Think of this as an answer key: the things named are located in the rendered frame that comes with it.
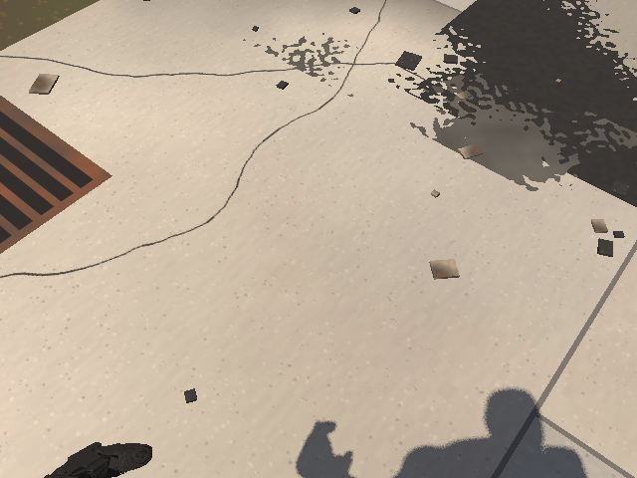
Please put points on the left robot hand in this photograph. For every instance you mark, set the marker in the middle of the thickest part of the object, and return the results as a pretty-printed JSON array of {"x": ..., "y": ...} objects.
[{"x": 97, "y": 461}]

